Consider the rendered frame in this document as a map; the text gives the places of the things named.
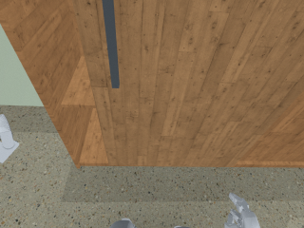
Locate robot right hand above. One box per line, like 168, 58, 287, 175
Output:
224, 193, 260, 228

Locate handle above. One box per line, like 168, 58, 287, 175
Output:
102, 0, 120, 88

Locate wardrobe door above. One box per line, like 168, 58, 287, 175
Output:
239, 91, 304, 162
72, 0, 304, 167

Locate robot left hand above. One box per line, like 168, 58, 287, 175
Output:
0, 114, 20, 163

